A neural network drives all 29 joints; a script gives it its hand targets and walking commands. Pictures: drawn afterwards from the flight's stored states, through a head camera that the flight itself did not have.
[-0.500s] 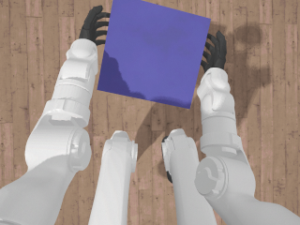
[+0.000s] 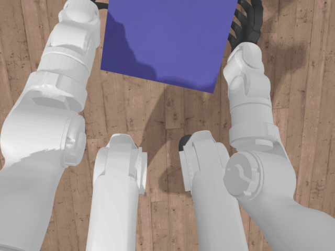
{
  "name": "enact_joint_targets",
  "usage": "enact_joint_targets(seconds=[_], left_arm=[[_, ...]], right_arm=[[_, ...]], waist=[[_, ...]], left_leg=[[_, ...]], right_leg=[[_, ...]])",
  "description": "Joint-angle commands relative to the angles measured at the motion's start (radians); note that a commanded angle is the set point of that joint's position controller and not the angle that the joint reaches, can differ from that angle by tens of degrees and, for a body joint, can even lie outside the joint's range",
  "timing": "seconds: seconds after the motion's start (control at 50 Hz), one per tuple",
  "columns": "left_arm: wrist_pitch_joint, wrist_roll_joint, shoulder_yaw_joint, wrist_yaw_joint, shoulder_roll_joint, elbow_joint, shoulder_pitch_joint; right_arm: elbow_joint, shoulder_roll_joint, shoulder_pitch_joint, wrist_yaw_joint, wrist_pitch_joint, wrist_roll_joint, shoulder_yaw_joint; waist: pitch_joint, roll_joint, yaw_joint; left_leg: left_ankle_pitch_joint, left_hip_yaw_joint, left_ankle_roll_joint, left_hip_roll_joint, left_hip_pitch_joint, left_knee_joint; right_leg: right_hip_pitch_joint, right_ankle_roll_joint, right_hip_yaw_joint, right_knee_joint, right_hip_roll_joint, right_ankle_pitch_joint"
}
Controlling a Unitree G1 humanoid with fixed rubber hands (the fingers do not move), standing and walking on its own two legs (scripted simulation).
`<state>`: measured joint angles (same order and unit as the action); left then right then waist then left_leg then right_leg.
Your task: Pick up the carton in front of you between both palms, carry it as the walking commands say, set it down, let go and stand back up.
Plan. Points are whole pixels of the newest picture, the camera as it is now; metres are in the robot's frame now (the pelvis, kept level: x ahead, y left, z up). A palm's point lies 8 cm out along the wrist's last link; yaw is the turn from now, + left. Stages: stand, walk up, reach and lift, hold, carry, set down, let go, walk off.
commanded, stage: set down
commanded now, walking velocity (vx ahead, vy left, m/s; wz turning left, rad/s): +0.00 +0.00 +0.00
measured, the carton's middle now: (165, 36) +0.53 +0.00 -0.25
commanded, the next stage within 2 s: none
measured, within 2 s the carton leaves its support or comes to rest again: rests again in 0.42 s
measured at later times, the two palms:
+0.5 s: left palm (89, 9) +0.54 +0.15 -0.18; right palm (242, 45) +0.50 -0.15 -0.16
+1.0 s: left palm (90, 10) +0.55 +0.15 -0.19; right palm (242, 44) +0.50 -0.16 -0.18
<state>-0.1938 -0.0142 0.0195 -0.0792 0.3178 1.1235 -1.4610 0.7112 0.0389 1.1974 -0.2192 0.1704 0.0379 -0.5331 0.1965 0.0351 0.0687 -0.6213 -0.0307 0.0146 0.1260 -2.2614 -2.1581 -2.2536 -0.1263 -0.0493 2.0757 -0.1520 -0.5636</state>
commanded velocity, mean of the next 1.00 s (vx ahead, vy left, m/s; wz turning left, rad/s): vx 0.00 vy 0.00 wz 0.00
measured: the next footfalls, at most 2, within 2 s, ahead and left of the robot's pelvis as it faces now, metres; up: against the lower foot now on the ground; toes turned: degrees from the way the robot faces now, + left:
none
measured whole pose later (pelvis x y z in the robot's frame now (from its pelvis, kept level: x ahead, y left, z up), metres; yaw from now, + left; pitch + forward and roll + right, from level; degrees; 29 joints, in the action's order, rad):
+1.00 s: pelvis +0.00 +0.00 -0.02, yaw +0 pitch +38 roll -6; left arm -0.12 -0.16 0.16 0.04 0.33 1.20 -1.50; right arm 0.96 -0.06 1.30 -0.08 0.10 0.10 -0.58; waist 0.28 0.06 0.07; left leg -0.64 -0.02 0.04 0.07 -2.27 -2.24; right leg -2.25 -0.11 -0.01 2.15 -0.12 -0.58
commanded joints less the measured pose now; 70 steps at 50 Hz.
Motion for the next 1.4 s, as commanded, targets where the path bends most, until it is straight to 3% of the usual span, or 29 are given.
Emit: enact_joint_targets(seconds=[0.0,0.16,0.3,0.6,0.86,0.92,0.98,1.02,1.08,1.18,1.3,1.38], left_arm=[[0.062,0.060,-0.185,0.232,-0.900,-0.158,-0.410],[0.084,0.058,-0.162,0.246,-0.835,-0.145,-0.469],[0.074,0.008,-0.088,0.259,-0.767,-0.059,-0.433],[0.055,-0.102,0.003,0.263,-0.680,0.043,-0.308],[0.046,-0.141,0.030,0.257,-0.566,0.065,-0.260],[0.063,-0.141,0.058,0.228,-0.394,0.060,-0.249],[0.100,-0.122,0.106,0.117,0.076,0.058,-0.182],[0.130,-0.048,0.081,0.057,0.235,0.029,-0.201],[0.160,0.075,-0.004,0.048,0.245,-0.011,-0.289],[0.167,0.212,-0.126,0.079,0.261,-0.085,-0.398],[0.124,0.226,-0.114,0.088,0.324,-0.061,-0.349],[0.084,0.185,-0.062,0.088,0.351,-0.149,-0.321]], right_arm=[[0.007,0.807,0.595,0.278,0.008,-0.068,0.483],[0.066,0.746,0.574,0.270,-0.011,-0.035,0.401],[0.131,0.697,0.570,0.285,-0.002,0.005,0.320],[0.191,0.611,0.526,0.316,-0.009,0.018,0.257],[0.258,0.492,0.429,0.308,-0.012,0.056,0.171],[0.270,0.354,0.363,0.275,-0.027,0.065,0.121],[0.291,-0.069,0.196,0.164,-0.079,0.040,0.055],[0.285,-0.226,0.185,0.103,-0.122,-0.031,0.073],[0.266,-0.273,0.238,0.079,-0.161,-0.127,0.134],[0.247,-0.271,0.294,0.076,-0.170,-0.268,0.269],[0.147,-0.298,0.258,0.028,-0.135,-0.311,0.303],[-0.007,-0.303,0.201,-0.014,-0.093,-0.277,0.290]], waist=[[-1.145,-0.115,-0.035],[-1.014,-0.124,-0.006],[-0.883,-0.108,-0.017],[-0.741,-0.088,-0.073],[-0.673,-0.098,-0.059],[-0.700,-0.096,-0.047],[-0.742,-0.102,-0.037],[-0.782,-0.104,-0.019],[-0.841,-0.147,0.021],[-0.965,-0.200,0.034],[-1.169,-0.207,0.027],[-1.328,-0.199,0.036]], left_leg=[[0.501,0.001,-0.006,-0.006,0.638,0.216],[0.397,0.002,0.002,-0.011,0.504,0.198],[0.316,-0.007,0.017,-0.015,0.422,0.199],[0.352,-0.031,0.040,-0.032,0.382,0.185],[0.348,-0.046,0.038,-0.048,0.397,0.178],[0.345,-0.045,0.027,-0.062,0.421,0.172],[0.340,-0.048,0.005,-0.093,0.470,0.175],[0.345,-0.058,-0.001,-0.105,0.491,0.179],[0.394,-0.081,-0.002,-0.118,0.529,0.156],[0.429,-0.088,0.004,-0.139,0.653,0.130],[0.358,-0.034,0.008,-0.140,0.760,0.157],[0.337,0.002,0.017,-0.115,0.832,0.210]], right_leg=[[0.487,0.044,0.148,-0.060,-0.006,0.397],[0.474,0.056,0.133,-0.048,-0.003,0.367],[0.420,0.065,0.127,-0.042,0.001,0.296],[0.315,0.066,0.116,-0.018,-0.005,0.290],[0.264,0.058,0.116,-0.009,0.002,0.252],[0.299,0.041,0.127,-0.003,0.019,0.253],[0.348,0.021,0.137,-0.007,0.054,0.259],[0.368,0.025,0.141,-0.009,0.067,0.279],[0.367,0.043,0.132,0.001,0.089,0.333],[0.382,0.062,0.125,-0.002,0.118,0.362],[0.541,0.066,0.138,-0.053,0.109,0.342],[0.660,0.071,0.153,-0.121,0.084,0.337]])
